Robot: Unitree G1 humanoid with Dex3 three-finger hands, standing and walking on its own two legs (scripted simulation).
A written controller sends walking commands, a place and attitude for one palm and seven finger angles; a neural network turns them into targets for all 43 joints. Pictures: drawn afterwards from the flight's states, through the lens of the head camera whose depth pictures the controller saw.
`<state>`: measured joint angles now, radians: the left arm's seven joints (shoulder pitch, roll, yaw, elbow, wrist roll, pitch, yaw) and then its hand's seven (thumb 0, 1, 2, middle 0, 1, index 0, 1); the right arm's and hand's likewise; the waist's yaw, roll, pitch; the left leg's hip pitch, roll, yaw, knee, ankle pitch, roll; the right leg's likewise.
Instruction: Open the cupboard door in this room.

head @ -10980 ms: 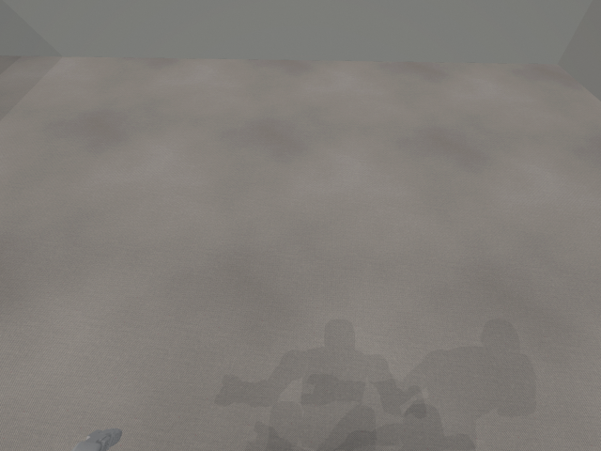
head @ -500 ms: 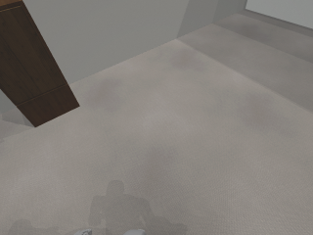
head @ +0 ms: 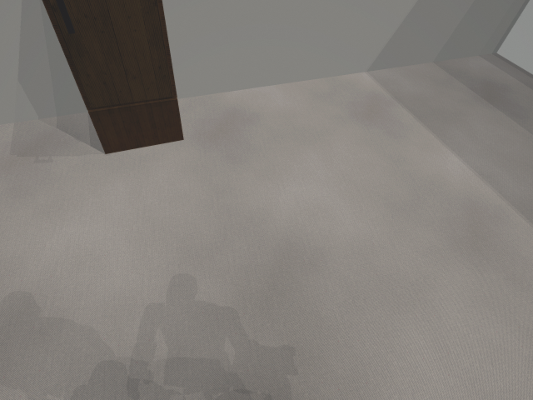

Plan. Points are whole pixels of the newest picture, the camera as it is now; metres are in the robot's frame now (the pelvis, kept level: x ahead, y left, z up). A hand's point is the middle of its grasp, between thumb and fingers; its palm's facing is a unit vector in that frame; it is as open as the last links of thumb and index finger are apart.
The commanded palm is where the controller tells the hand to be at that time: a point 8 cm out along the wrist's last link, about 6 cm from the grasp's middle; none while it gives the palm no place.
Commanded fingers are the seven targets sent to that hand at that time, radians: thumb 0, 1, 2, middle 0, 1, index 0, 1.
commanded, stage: stand and wait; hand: left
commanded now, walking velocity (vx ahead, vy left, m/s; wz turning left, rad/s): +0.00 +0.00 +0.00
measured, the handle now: (64, 10) +1.28 +0.85 -0.04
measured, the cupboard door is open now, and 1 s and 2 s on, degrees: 0 0 0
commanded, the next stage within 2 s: turn or walk to find it in 0.04 s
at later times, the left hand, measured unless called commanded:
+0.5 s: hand out of the picture +0.01 +0.17 -0.14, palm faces +0.20 -0.94 -0.27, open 7.3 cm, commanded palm none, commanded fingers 0.00 0.90 0.90 -0.20 -0.30 -0.20 -0.30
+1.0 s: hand out of the picture -0.09 +0.25 -0.16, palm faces +0.43 -0.88 -0.19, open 7.4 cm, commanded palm none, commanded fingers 0.00 0.90 0.90 -0.20 -0.30 -0.20 -0.30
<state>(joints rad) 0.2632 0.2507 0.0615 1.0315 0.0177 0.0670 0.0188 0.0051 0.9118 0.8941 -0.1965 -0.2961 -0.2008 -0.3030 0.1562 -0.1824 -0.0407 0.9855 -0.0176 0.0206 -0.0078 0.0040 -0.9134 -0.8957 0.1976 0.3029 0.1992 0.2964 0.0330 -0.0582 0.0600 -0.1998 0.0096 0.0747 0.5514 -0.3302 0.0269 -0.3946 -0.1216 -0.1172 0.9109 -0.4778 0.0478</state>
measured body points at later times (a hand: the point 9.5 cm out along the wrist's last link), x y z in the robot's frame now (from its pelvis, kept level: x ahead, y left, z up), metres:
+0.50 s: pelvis -0.03 -0.03 +0.01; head -0.01 -0.06 +0.45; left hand +0.00 +0.22 -0.12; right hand +0.03 -0.28 -0.16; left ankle -0.08 +0.11 -0.64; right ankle -0.01 -0.12 -0.73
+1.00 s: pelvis -0.05 +0.05 +0.01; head -0.05 +0.08 +0.46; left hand -0.11 +0.30 -0.15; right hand +0.09 -0.16 -0.12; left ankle -0.10 +0.10 -0.73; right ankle +0.01 -0.10 -0.64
